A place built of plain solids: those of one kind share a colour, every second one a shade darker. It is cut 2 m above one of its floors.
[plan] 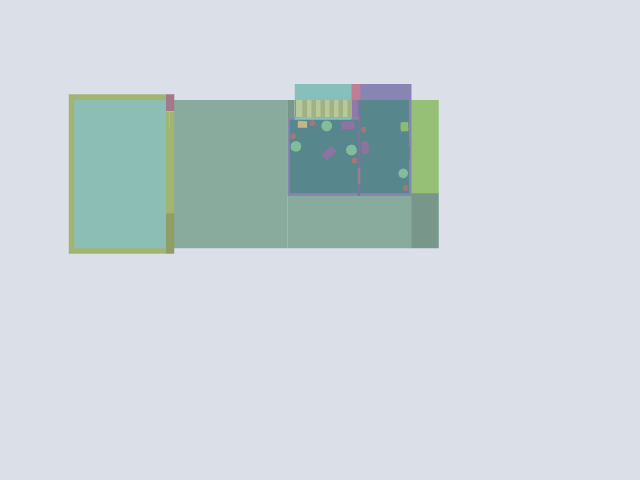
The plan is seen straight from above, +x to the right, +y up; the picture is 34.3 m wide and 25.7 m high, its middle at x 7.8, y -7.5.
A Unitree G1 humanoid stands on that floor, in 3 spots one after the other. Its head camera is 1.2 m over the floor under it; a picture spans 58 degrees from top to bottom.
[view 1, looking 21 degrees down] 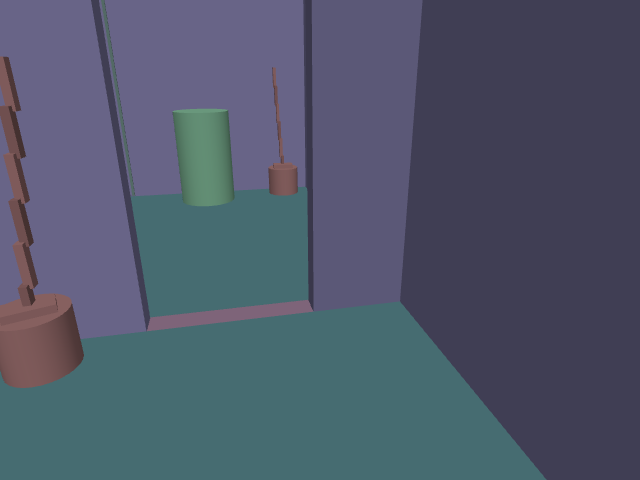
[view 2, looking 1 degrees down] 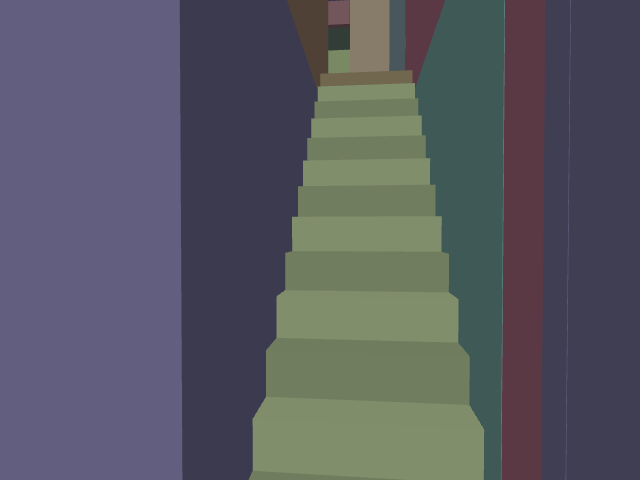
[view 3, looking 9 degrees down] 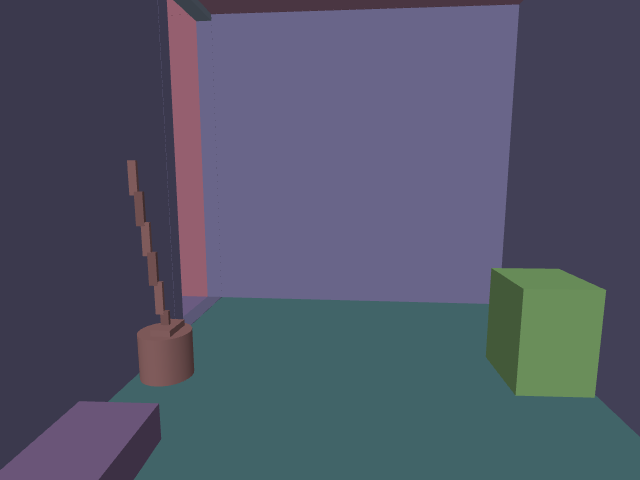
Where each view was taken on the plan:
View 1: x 7.82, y -4.08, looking -13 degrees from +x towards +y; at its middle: wall_cellar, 2.20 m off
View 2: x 11.00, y -0.46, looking -174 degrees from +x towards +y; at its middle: step_flightC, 2.71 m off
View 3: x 11.26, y -3.95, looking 95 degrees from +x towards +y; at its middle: wall_cellar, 4.02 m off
